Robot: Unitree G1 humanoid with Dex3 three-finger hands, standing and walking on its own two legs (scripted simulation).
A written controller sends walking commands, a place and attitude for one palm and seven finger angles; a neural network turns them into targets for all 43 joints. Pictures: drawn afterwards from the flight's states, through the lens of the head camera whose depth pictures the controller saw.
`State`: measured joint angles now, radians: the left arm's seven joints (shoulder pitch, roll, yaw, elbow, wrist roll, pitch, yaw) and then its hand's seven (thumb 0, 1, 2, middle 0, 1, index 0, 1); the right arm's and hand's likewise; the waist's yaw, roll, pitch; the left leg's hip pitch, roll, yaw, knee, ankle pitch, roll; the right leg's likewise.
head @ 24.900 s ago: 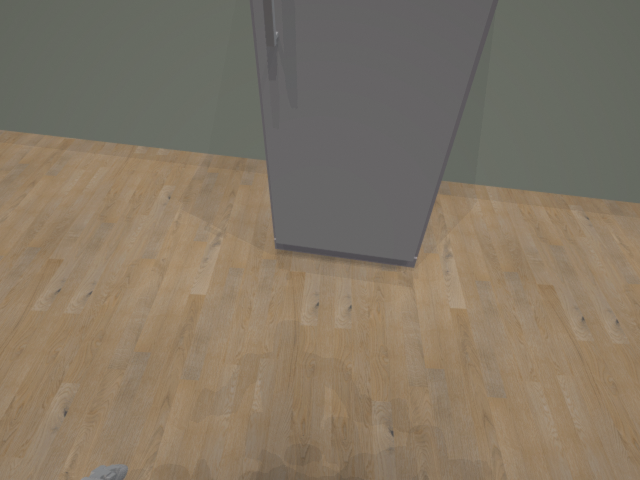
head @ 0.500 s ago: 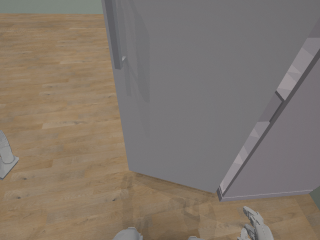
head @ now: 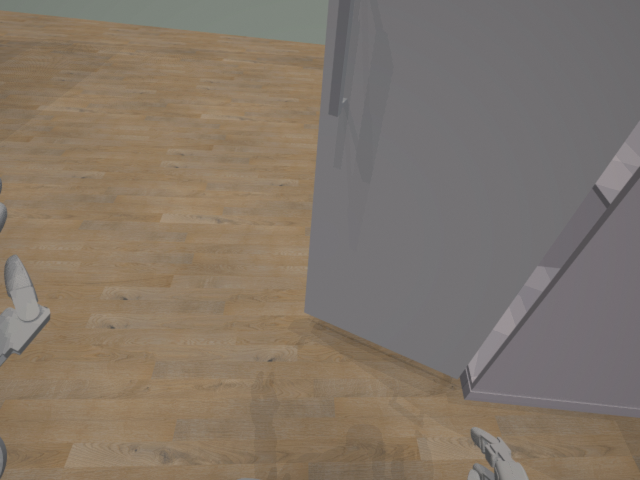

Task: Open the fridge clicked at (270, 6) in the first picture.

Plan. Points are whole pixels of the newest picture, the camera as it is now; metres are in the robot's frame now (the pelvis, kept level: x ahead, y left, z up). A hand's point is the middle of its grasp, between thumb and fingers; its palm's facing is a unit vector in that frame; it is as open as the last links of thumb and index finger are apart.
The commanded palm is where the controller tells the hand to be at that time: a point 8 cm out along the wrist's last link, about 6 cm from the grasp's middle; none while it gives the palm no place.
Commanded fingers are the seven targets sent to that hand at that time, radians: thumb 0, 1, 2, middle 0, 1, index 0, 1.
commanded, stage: stop stepping back and stand still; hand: left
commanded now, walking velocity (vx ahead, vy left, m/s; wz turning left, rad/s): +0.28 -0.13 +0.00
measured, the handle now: (346, 39) +0.76 +0.09 +0.26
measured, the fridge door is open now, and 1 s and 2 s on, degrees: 69 69 69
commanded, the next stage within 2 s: let the arm hang, fingers relaxed in 0.62 s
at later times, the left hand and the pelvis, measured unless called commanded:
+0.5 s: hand (32, 354) +0.13 +0.25 +0.20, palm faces +0.36 -0.85 -0.39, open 7.4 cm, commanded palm +0.09 +0.30 +0.19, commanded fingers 0.00 0.90 0.90 -0.20 -0.30 -0.20 -0.30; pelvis -0.10 +0.02 +0.01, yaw -10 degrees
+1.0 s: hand out of the picture +0.02 +0.20 -0.16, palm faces -0.12 -0.98 -0.16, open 7.1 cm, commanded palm none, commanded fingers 0.00 0.90 0.90 -0.20 -0.30 -0.20 -0.30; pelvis -0.10 +0.05 +0.00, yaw -8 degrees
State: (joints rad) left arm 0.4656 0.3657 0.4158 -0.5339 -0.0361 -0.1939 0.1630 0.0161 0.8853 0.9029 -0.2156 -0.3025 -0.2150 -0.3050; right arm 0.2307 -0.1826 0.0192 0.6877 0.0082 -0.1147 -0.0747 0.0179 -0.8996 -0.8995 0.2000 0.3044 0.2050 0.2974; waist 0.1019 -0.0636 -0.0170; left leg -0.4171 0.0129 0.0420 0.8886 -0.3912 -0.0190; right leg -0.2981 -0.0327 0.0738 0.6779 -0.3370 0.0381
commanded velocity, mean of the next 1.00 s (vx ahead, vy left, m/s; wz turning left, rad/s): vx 0.13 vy -0.04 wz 0.00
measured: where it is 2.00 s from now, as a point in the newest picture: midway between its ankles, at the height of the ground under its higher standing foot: outside the picture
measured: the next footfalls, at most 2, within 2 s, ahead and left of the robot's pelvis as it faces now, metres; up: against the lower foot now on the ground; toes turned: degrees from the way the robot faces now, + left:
left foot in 0.04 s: +0.03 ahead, +0.13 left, +0.00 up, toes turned +3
right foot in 0.36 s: -0.06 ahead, -0.06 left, +0.00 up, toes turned -14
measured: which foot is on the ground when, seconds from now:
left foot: up 0.00-0.02, down 0.04-0.34, up 0.36-0.58, down 0.60-1.00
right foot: down 0.00-0.06, up 0.08-0.34, down 0.36-1.00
